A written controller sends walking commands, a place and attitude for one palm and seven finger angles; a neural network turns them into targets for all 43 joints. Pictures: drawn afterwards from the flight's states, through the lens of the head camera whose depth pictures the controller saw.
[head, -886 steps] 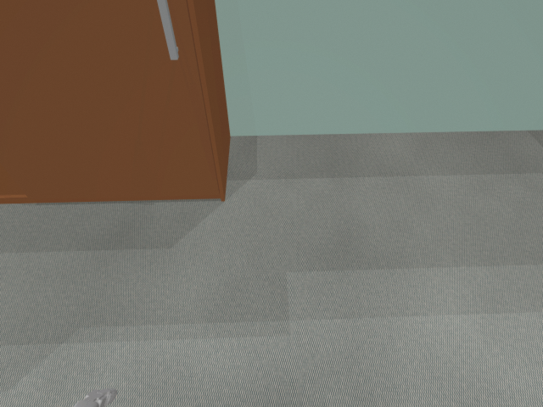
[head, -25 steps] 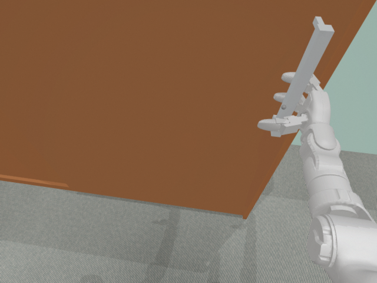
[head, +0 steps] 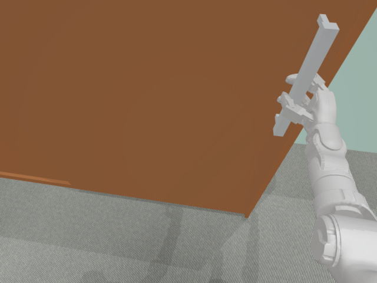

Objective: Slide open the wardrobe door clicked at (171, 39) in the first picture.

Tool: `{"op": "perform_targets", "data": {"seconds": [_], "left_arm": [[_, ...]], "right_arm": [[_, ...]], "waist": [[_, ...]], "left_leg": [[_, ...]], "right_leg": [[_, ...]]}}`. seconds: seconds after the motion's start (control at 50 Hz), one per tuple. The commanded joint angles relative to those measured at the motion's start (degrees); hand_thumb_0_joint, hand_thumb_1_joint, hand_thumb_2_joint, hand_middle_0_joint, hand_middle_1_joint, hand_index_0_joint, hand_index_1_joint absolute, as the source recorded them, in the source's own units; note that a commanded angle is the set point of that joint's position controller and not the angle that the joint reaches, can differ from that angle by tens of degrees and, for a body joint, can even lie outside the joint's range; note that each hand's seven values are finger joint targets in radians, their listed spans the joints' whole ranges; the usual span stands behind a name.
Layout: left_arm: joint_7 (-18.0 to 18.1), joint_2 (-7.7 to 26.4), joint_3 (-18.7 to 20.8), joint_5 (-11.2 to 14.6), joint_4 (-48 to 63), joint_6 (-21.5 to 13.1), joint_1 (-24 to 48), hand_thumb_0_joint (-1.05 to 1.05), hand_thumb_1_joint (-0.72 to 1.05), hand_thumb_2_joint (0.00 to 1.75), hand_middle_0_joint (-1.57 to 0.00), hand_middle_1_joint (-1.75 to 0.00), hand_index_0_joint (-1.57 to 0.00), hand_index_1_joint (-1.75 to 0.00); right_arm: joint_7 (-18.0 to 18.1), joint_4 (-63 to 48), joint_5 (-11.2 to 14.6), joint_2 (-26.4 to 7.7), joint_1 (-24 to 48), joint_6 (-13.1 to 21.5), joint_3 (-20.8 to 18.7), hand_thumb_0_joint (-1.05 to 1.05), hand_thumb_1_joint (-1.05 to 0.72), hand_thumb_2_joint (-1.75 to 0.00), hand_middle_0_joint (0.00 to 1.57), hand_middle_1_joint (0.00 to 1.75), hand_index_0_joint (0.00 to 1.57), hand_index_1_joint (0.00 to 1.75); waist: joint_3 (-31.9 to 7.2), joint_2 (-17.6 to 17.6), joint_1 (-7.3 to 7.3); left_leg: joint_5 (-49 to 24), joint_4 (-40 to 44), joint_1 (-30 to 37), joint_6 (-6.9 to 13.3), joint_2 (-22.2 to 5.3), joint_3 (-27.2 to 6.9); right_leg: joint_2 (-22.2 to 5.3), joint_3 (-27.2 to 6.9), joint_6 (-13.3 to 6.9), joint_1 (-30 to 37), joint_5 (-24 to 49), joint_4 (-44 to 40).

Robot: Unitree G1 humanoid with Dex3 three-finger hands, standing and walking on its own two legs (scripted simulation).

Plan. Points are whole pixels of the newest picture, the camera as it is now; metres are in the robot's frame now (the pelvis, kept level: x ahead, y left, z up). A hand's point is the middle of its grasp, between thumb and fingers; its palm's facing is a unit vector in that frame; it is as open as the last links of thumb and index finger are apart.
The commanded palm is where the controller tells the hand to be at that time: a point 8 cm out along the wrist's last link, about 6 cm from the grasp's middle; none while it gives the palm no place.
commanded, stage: grip the handle and tug to test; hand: right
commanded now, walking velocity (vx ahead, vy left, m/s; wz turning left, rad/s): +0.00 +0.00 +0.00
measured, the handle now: (296, 84) +0.52 -0.15 +0.15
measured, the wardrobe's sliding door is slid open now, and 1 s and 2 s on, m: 0.00 0.00 0.06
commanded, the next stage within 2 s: tug the door sideways, standing still in 0.74 s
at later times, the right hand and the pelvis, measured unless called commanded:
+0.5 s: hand (286, 107) +0.47 -0.13 +0.14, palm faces +0.01 +1.00 +0.01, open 5.9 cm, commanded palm +0.43 -0.18 +0.14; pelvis +0.00 +0.00 +0.00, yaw +1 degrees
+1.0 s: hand (286, 107) +0.47 -0.13 +0.14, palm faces +0.01 +1.00 +0.01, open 6.0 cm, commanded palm +0.45 -0.16 +0.14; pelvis +0.05 +0.00 +0.01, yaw +0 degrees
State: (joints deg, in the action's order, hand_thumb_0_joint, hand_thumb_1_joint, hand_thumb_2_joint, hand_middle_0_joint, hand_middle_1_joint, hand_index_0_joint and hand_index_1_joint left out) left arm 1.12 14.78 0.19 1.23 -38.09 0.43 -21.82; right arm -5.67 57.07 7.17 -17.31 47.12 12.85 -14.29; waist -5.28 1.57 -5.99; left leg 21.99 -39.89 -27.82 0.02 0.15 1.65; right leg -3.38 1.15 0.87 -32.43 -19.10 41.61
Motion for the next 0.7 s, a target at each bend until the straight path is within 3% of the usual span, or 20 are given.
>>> {"op": "perform_targets", "data": {"seconds": [0.0,0.12,0.16,0.2,0.24,0.28,0.3,0.34,0.36,0.38,0.4,0.44,0.48,0.54,0.56,0.62,0.66,0.68], "left_arm": [[0.5,8.1,3.0,0.3,5.1,-1.7,-2.7,0.00,0.90,0.90,-0.20,-0.30,-0.20,-0.30],[0.5,8.0,3.0,0.3,4.9,-1.7,-2.6,0.00,0.90,0.90,-0.20,-0.30,-0.20,-0.30],[0.7,8.2,2.9,0.1,4.7,-1.5,-2.9,0.00,0.90,0.90,-0.20,-0.30,-0.20,-0.30],[0.7,7.8,2.9,0.2,4.8,-1.6,-2.5,0.00,0.90,0.90,-0.20,-0.30,-0.20,-0.30],[0.7,7.8,2.9,0.2,4.6,-1.6,-2.5,0.00,0.90,0.90,-0.20,-0.30,-0.20,-0.30],[0.8,8.0,2.8,0.2,4.5,-1.6,-2.6,0.00,0.90,0.90,-0.20,-0.30,-0.20,-0.30],[0.8,7.8,2.7,0.1,4.4,-1.6,-2.6,0.00,0.90,0.90,-0.20,-0.30,-0.20,-0.30],[0.7,7.9,2.9,0.0,4.8,-1.7,-2.6,0.00,0.90,0.90,-0.20,-0.30,-0.20,-0.30],[0.6,8.1,2.9,0.0,5.2,-1.6,-2.7,0.00,0.90,0.90,-0.20,-0.30,-0.20,-0.30],[0.6,7.8,2.8,0.2,5.5,-1.6,-2.1,0.00,0.90,0.90,-0.20,-0.30,-0.20,-0.30],[0.4,7.6,2.8,0.2,5.8,-1.7,-1.7,0.00,0.90,0.90,-0.20,-0.30,-0.20,-0.30],[0.3,7.7,2.9,0.3,6.4,-1.6,-1.2,0.00,0.90,0.90,-0.20,-0.30,-0.20,-0.30],[0.3,7.8,2.8,0.4,7.1,-1.5,-0.9,0.00,0.90,0.90,-0.20,-0.30,-0.20,-0.30],[0.2,7.6,3.0,0.6,7.9,-1.4,-0.1,0.00,0.90,0.90,-0.20,-0.30,-0.20,-0.30],[0.3,7.8,3.1,0.5,8.2,-1.3,-0.2,0.00,0.90,0.90,-0.20,-0.30,-0.20,-0.30],[0.1,7.4,3.1,0.7,9.2,-1.1,0.7,0.00,0.90,0.90,-0.20,-0.30,-0.20,-0.30],[0.2,7.5,3.2,0.7,9.8,-0.9,1.0,0.00,0.90,0.90,-0.20,-0.30,-0.20,-0.30],[0.2,7.4,3.1,0.8,10.1,-0.8,1.5,0.00,0.90,0.90,-0.20,-0.30,-0.20,-0.30]], "right_arm": [[0.3,-14.9,0.8,-9.9,27.3,4.0,-1.0,0.00,-0.90,-0.90,0.45,1.40,0.45,1.40],[1.4,-15.2,0.3,-9.5,27.5,3.4,-0.9,0.00,-0.90,-0.90,0.45,1.40,0.45,1.40],[1.3,-13.2,0.2,-10.9,27.3,3.2,-1.7,0.00,-0.90,-0.90,0.45,1.40,0.45,1.40],[1.1,-14.4,0.0,-9.4,28.9,3.6,-0.3,0.00,-0.90,-0.90,0.45,1.40,0.45,1.40],[1.0,-13.7,0.1,-9.5,28.8,3.6,-0.5,0.00,-0.90,-0.90,0.45,1.40,0.45,1.40],[1.1,-12.4,0.0,-10.3,29.1,3.7,-1.1,0.00,-0.90,-0.90,0.45,1.40,0.45,1.40],[1.0,-13.1,0.0,-8.9,30.7,3.9,0.3,0.00,-0.90,-0.90,0.45,1.40,0.45,1.40],[0.9,-13.4,0.2,-10.5,27.3,4.0,-1.7,0.00,-0.90,-0.90,0.45,1.40,0.45,1.40],[0.8,-13.8,0.3,-11.0,25.2,4.1,-2.4,0.00,-0.90,-0.90,0.45,1.40,0.45,1.40],[0.6,-14.8,0.4,-10.2,24.9,4.1,-1.6,0.00,-0.90,-0.90,0.45,1.40,0.45,1.40],[0.4,-15.5,0.8,-8.7,24.1,3.9,-0.7,0.00,-0.90,-0.90,0.45,1.40,0.45,1.40],[0.3,-18.0,0.9,-9.1,21.3,3.7,-1.1,0.00,-0.90,-0.90,0.45,1.40,0.45,1.40],[0.3,-18.4,1.5,-9.4,18.0,3.0,-1.9,0.00,-0.90,-0.90,0.45,1.40,0.45,1.40],[0.0,-22.3,1.7,-8.9,13.9,1.9,-1.9,0.00,-0.90,-0.90,0.45,1.40,0.45,1.40],[0.1,-24.2,1.7,-10.4,12.6,1.8,-2.9,0.00,-0.90,-0.90,0.45,1.40,0.45,1.40],[-0.2,-27.6,2.4,-8.5,7.8,0.0,-2.1,0.00,-0.90,-0.90,0.45,1.40,0.45,1.40],[-0.4,-29.7,2.7,-9.1,3.4,-1.2,-3.0,0.00,-0.90,-0.90,0.45,1.40,0.45,1.40],[-0.4,-31.3,2.7,-9.6,2.2,-1.7,-3.5,0.00,-0.90,-0.90,0.45,1.40,0.45,1.40]], "waist": [[-20.4,0.2,0.03],[-19.5,-0.1,-0.05],[-18.3,-2.7,-0.31],[-19.2,-0.2,-0.35],[-18.6,0.3,-0.49],[-18.1,-1.4,-0.78],[-18.4,-0.7,-1.11],[-20.7,-0.2,0.32],[-21.2,-1.5,0.83],[-21.4,-0.2,0.75],[-20.8,-0.3,0.91],[-21.5,0.3,1.77],[-20.7,-1.9,2.27],[-21.2,-0.6,3.10],[-21.7,-1.0,3.50],[-20.9,-1.9,4.12],[-21.0,-3.4,4.84],[-20.9,-2.3,5.30]], "left_leg": [[-25.4,4.3,3.9,0.5,2.3,0.5],[-24.2,4.8,3.4,0.6,2.3,0.5],[-23.5,5.0,4.1,0.5,2.3,0.4],[-24.2,4.7,3.7,0.6,2.1,0.4],[-23.5,4.8,2.6,0.6,2.2,0.5],[-23.0,4.9,2.5,0.4,2.2,0.4],[-23.2,4.8,2.5,0.4,2.2,0.4],[-24.1,4.4,4.0,0.6,2.1,0.4],[-24.9,4.3,5.3,0.6,2.2,0.4],[-25.7,4.2,5.2,0.6,2.1,0.3],[-26.3,4.3,5.6,0.6,2.2,0.4],[-26.7,4.2,6.5,0.8,2.3,0.6],[-28.3,4.4,8.1,0.7,2.3,0.5],[-30.9,4.4,9.5,0.7,2.2,0.4],[-32.4,4.3,11.2,0.8,2.2,0.3],[-35.6,4.5,12.6,0.6,2.2,0.5],[-38.3,4.6,15.0,0.5,2.0,0.5],[-39.3,4.5,15.4,0.5,1.9,0.4]], "right_leg": [[2.9,-0.6,-2.5,16.2,18.9,-2.6],[2.9,-0.5,-2.4,16.4,17.9,-2.8],[3.0,-0.6,-2.7,14.5,16.5,-3.0],[3.0,-0.6,-2.5,15.8,17.4,-3.1],[2.9,-0.6,-2.4,16.3,17.2,-2.9],[2.8,-0.7,-2.6,15.3,16.4,-2.9],[3.0,-0.7,-2.6,15.5,16.5,-2.9],[3.0,-0.6,-2.5,16.0,17.5,-2.8],[3.1,-0.5,-2.6,15.6,18.1,-2.7],[3.0,-0.3,-2.5,16.2,18.7,-2.9],[3.1,-0.1,-2.6,16.0,18.9,-2.8],[3.0,-0.1,-2.3,16.6,19.7,-3.1],[3.1,0.3,-2.6,15.3,19.9,-3.5],[3.2,0.9,-2.6,16.4,22.0,-3.4],[3.2,1.0,-2.7,16.3,23.4,-3.4],[3.2,1.5,-2.7,16.6,25.3,-3.9],[3.3,1.9,-2.9,16.1,26.9,-4.1],[3.1,2.0,-2.7,16.4,27.8,-4.6]]}}
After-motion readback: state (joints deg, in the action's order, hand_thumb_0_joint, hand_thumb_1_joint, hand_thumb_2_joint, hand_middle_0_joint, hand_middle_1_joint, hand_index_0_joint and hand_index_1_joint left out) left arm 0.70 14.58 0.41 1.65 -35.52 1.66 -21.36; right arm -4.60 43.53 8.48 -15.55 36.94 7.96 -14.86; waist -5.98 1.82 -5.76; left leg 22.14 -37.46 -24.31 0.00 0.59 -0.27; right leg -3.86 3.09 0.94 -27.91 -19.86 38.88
